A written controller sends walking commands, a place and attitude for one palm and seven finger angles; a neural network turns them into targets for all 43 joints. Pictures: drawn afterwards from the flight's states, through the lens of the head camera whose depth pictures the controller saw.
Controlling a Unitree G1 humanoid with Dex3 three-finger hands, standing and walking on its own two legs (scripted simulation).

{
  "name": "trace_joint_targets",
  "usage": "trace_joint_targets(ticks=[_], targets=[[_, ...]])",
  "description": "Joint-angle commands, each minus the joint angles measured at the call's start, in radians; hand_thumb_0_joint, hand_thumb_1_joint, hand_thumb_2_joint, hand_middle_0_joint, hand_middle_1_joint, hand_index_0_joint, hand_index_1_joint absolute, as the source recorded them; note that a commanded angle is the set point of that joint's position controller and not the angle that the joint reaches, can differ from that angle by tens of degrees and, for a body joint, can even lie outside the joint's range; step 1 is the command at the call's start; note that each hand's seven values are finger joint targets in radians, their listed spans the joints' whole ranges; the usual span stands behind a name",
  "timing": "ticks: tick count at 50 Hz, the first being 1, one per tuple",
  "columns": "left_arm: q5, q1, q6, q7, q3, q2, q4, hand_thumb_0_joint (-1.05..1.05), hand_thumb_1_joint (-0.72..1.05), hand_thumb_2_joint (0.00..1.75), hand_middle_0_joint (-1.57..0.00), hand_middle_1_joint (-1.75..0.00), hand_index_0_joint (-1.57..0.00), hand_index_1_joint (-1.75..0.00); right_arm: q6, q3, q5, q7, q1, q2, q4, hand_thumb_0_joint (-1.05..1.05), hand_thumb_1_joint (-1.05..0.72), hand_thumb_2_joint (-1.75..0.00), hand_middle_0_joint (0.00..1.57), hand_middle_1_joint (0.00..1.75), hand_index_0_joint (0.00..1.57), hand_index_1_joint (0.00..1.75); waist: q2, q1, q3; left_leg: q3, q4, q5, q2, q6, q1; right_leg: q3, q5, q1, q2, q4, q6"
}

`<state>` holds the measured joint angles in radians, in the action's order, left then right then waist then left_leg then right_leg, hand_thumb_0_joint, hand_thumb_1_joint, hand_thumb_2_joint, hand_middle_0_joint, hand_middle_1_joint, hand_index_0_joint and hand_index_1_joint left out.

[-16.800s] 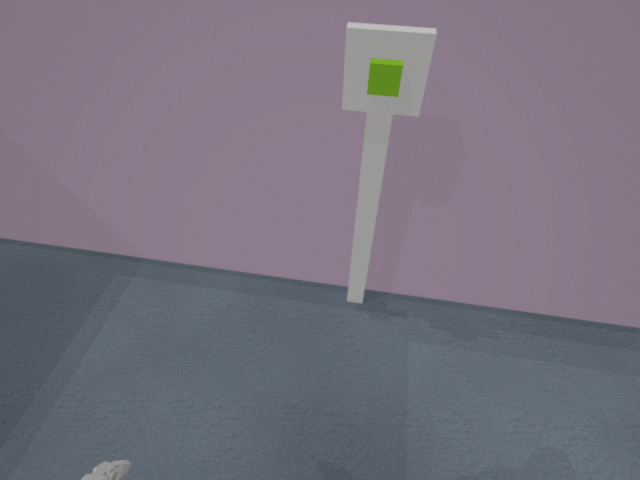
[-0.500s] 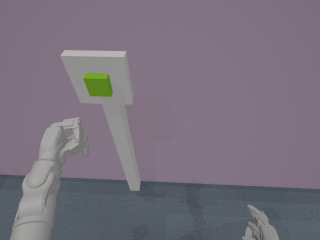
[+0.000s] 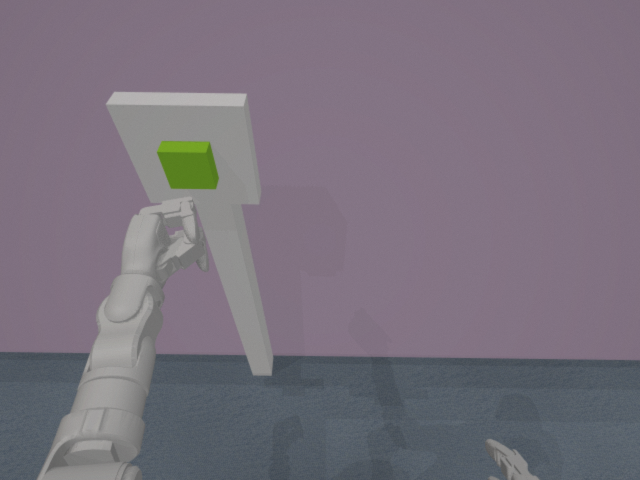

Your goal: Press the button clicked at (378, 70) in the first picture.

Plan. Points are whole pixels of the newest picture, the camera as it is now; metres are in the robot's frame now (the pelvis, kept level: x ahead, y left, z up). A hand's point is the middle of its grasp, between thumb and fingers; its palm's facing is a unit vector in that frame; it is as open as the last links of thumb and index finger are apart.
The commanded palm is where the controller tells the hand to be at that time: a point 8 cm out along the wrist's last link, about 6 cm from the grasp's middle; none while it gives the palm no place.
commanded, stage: aim a knuckle at the button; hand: left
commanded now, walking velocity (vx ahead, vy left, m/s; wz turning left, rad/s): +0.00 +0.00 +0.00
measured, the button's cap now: (190, 164) +0.49 +0.20 +0.13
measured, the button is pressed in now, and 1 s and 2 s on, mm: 0 0 0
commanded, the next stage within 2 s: none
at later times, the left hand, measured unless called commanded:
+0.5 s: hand (202, 240) +0.38 +0.16 +0.11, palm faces +0.06 -1.00 -0.02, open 3.1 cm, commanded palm +0.35 +0.22 +0.10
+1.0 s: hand (203, 242) +0.39 +0.17 +0.09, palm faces +0.04 -1.00 +0.01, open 3.1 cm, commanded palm +0.35 +0.22 +0.10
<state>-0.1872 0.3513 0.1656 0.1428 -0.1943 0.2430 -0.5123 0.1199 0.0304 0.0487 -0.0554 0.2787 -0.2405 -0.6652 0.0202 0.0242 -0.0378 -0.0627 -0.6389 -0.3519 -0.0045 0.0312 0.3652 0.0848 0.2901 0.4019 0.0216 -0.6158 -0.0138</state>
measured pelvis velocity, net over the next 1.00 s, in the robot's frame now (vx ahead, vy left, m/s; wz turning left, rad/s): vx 0.00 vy -0.01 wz -0.01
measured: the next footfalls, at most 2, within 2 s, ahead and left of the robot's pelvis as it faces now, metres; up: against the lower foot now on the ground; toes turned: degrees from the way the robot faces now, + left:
none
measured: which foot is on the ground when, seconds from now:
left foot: down 0.00-1.00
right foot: down 0.00-1.00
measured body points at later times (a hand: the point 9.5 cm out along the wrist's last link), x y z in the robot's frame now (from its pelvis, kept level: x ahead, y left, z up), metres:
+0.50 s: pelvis -0.01 -0.01 +0.00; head +0.02 -0.02 +0.45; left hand +0.37 +0.22 +0.11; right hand +0.11 -0.26 -0.11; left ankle -0.01 +0.09 -0.73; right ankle +0.01 -0.11 -0.73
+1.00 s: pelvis +0.00 -0.01 +0.00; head +0.03 -0.02 +0.45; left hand +0.38 +0.22 +0.09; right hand +0.10 -0.26 -0.11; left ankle -0.01 +0.09 -0.73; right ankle +0.01 -0.11 -0.73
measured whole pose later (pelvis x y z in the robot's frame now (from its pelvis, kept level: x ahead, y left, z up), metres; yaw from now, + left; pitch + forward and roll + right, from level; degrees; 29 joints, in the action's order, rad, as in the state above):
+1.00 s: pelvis +0.00 -0.01 +0.00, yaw -1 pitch +6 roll +0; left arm -0.20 0.42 0.20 0.18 -0.25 0.27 -0.68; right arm 0.05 0.03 0.06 -0.05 0.30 -0.25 -0.64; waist 0.03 0.04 -0.06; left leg -0.07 -0.66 -0.36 -0.02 0.02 0.41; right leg 0.08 0.30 0.45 0.01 -0.64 -0.02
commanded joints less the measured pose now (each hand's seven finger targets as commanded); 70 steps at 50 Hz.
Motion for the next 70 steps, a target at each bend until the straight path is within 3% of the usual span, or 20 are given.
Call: trace_joint_targets(ticks=[1,3,5,8,11,14,19,22,29,35,38,42,45,46,50,53,56,61,64,70], targets=[[0.002,0.43,0.086,-0.024,-0.03,0.159,0.191,0.0,0.9,0.9,-1.3,-1.5,-1.3,-1.5,0.035,-0.053,-0.001,-0.001,-0.019,-0.139,0.129,0.0,-0.9,-0.9,0.2,0.3,0.2,0.3,0.039,0.007,-0.29,0.078,0.086,0.311,-0.009,-0.024,-0.106,-0.046,-0.258,-0.101,-0.015,0.041,-0.018],[0.003,0.435,0.108,-0.031,-0.032,0.156,0.207,0.0,0.9,0.9,-1.3,-1.5,-1.3,-1.5,0.035,-0.056,-0.004,0.004,-0.009,-0.136,0.129,0.0,-0.9,-0.9,0.2,0.3,0.2,0.3,0.061,-0.002,-0.338,0.084,0.078,0.369,-0.014,-0.032,-0.137,-0.044,-0.288,-0.11,-0.017,0.029,-0.021],[-0.003,0.375,0.123,-0.035,-0.052,0.166,0.206,0.0,0.9,0.9,-1.3,-1.5,-1.3,-1.5,0.032,-0.06,-0.009,0.009,0.001,-0.139,0.132,0.0,-0.9,-0.9,0.2,0.3,0.2,0.3,0.005,-0.015,-0.373,0.086,0.072,0.429,-0.019,-0.032,-0.142,-0.04,-0.325,-0.144,-0.021,0.024,-0.019],[-0.004,0.345,0.117,-0.036,-0.031,0.131,0.167,0.0,0.9,0.9,-1.3,-1.5,-1.3,-1.5,0.022,-0.06,-0.002,0.014,-0.005,-0.137,0.134,0.0,-0.9,-0.9,0.2,0.3,0.2,0.3,-0.016,-0.007,-0.311,0.073,0.083,0.387,-0.019,-0.031,-0.105,-0.039,-0.319,-0.131,-0.022,0.032,-0.015],[0.003,0.326,0.095,-0.044,-0.053,0.157,0.101,0.0,0.9,0.9,-1.3,-1.5,-1.3,-1.5,0.006,-0.058,0.002,0.014,-0.007,-0.147,0.138,0.0,-0.9,-0.9,0.2,0.3,0.2,0.3,-0.072,-0.004,-0.231,0.06,0.101,0.27,-0.011,-0.018,-0.031,-0.044,-0.262,-0.125,-0.02,0.052,-0.011],[0.009,0.367,0.096,-0.051,-0.067,0.178,0.131,0.0,0.9,0.9,-1.3,-1.5,-1.3,-1.5,-0.001,-0.054,0.0,0.011,-0.017,-0.143,0.151,0.0,-0.9,-0.9,0.2,0.3,0.2,0.3,-0.024,-0.008,-0.235,0.053,0.104,0.231,-0.003,-0.014,-0.026,-0.055,-0.239,-0.13,-0.014,0.058,-0.013],[-0.002,0.452,0.166,-0.041,-0.071,0.201,0.239,0.0,0.9,0.9,-1.3,-1.5,-1.3,-1.5,0.008,-0.054,-0.002,0.002,-0.027,-0.132,0.152,0.0,-0.9,-0.9,0.2,0.3,0.2,0.3,0.021,-0.001,-0.331,0.054,0.09,0.25,-0.006,-0.011,-0.082,-0.068,-0.262,-0.165,-0.018,0.049,-0.015],[-0.013,0.497,0.166,-0.023,-0.048,0.185,0.164,0.0,0.9,0.9,-1.3,-1.5,-1.3,-1.5,0.009,-0.05,0.003,-0.008,-0.026,-0.137,0.131,0.0,-0.9,-0.9,0.2,0.3,0.2,0.3,-0.019,0.029,-0.276,0.055,0.089,0.192,-0.006,-0.006,-0.056,-0.072,-0.224,-0.135,-0.02,0.064,-0.008],[-0.02,0.476,0.092,0.03,-0.076,0.225,-0.058,0.0,0.9,0.9,-1.3,-1.5,-1.3,-1.5,-0.013,-0.042,0.012,-0.014,-0.018,-0.155,0.133,0.0,-0.9,-0.9,0.2,0.3,0.2,0.3,-0.046,0.023,-0.198,0.046,0.083,0.099,0.012,-0.004,0.05,-0.086,-0.131,-0.107,-0.002,0.086,-0.004],[-0.03,0.573,0.181,0.035,-0.111,0.272,0.077,0.0,0.9,0.9,-1.3,-1.5,-1.3,-1.5,-0.011,-0.048,0.003,-0.013,-0.01,-0.144,0.148,0.0,-0.9,-0.9,0.2,0.3,0.2,0.3,0.003,0.017,-0.36,0.048,0.051,0.201,0.008,-0.002,-0.008,-0.094,-0.249,-0.178,-0.008,0.039,-0.009],[-0.025,0.505,0.201,0.031,-0.106,0.259,0.113,0.0,0.9,0.9,-1.3,-1.5,-1.3,-1.5,-0.005,-0.052,0.003,-0.009,-0.006,-0.141,0.15,0.0,-0.9,-0.9,0.2,0.3,0.2,0.3,0.051,0.006,-0.389,0.048,0.049,0.271,0.005,-0.005,-0.049,-0.085,-0.325,-0.185,-0.013,0.023,-0.013],[-0.032,0.413,0.149,0.038,-0.061,0.187,0.055,0.0,0.9,0.9,-1.3,-1.5,-1.3,-1.5,-0.008,-0.058,0.008,-0.003,0.001,-0.146,0.146,0.0,-0.9,-0.9,0.2,0.3,0.2,0.3,0.008,0.013,-0.312,0.051,0.056,0.272,0.001,-0.006,-0.037,-0.066,-0.324,-0.138,-0.017,0.032,-0.01],[-0.037,0.376,0.093,0.038,-0.079,0.202,-0.021,0.0,0.9,0.9,-1.3,-1.5,-1.3,-1.5,-0.019,-0.055,0.011,-0.004,0.004,-0.161,0.147,0.0,-0.9,-0.9,0.2,0.3,0.2,0.3,-0.09,0.019,-0.22,0.054,0.069,0.193,0.002,-0.003,0.028,-0.061,-0.246,-0.112,-0.015,0.056,-0.006],[-0.037,0.386,0.086,0.036,-0.104,0.229,-0.016,0.0,0.9,0.9,-1.3,-1.5,-1.3,-1.5,-0.023,-0.056,0.01,-0.005,0.004,-0.164,0.152,0.0,-0.9,-0.9,0.2,0.3,0.2,0.3,-0.104,0.015,-0.223,0.047,0.071,0.185,0.003,-0.002,0.04,-0.069,-0.242,-0.122,-0.012,0.06,-0.001],[-0.03,0.387,0.128,0.021,-0.145,0.277,0.14,0.0,0.9,0.9,-1.3,-1.5,-1.3,-1.5,-0.022,-0.056,0.003,-0.003,-0.008,-0.152,0.179,0.0,-0.9,-0.9,0.2,0.3,0.2,0.3,-0.011,-0.016,-0.323,0.046,0.065,0.264,0.003,-0.004,-0.006,-0.073,-0.305,-0.183,-0.011,0.03,-0.013],[-0.021,0.45,0.183,0.008,-0.081,0.22,0.273,0.0,0.9,0.9,-1.3,-1.5,-1.3,-1.5,-0.005,-0.054,-0.001,-0.001,-0.015,-0.131,0.175,0.0,-0.9,-0.9,0.2,0.3,0.2,0.3,0.08,0.002,-0.377,0.055,0.053,0.349,-0.008,-0.01,-0.106,-0.068,-0.35,-0.153,-0.019,0.017,-0.016],[-0.028,0.458,0.169,0.01,-0.062,0.199,0.199,0.0,0.9,0.9,-1.3,-1.5,-1.3,-1.5,-0.002,-0.054,0.002,-0.007,-0.008,-0.141,0.148,0.0,-0.9,-0.9,0.2,0.3,0.2,0.3,-0.009,0.031,-0.309,0.065,0.062,0.28,-0.014,-0.008,-0.077,-0.06,-0.292,-0.119,-0.026,0.033,-0.01],[-0.023,0.364,0.072,0.025,-0.011,0.122,0.058,0.0,0.9,0.9,-1.3,-1.5,-1.3,-1.5,-0.01,-0.052,0.012,-0.004,-0.007,-0.148,0.146,0.0,-0.9,-0.9,0.2,0.3,0.2,0.3,-0.018,0.022,-0.232,0.073,0.075,0.251,-0.007,-0.014,-0.047,-0.04,-0.251,-0.073,-0.018,0.042,-0.015],[-0.022,0.398,0.053,0.011,-0.04,0.158,0.067,0.0,0.9,0.9,-1.3,-1.5,-1.3,-1.5,-0.018,-0.053,0.008,-0.003,-0.01,-0.153,0.155,0.0,-0.9,-0.9,0.2,0.3,0.2,0.3,-0.043,0.016,-0.24,0.074,0.073,0.226,-0.004,-0.014,-0.028,-0.041,-0.23,-0.071,-0.017,0.042,-0.014],[-0.003,0.527,0.148,-0.04,-0.102,0.25,0.199,0.0,0.9,0.9,-1.3,-1.5,-1.3,-1.5,-0.014,-0.049,-0.006,-0.006,-0.015,-0.143,0.162,0.0,-0.9,-0.9,0.2,0.3,0.2,0.3,-0.013,0.007,-0.35,0.075,0.058,0.276,-0.009,-0.013,-0.068,-0.06,-0.263,-0.128,-0.019,0.016,-0.014]])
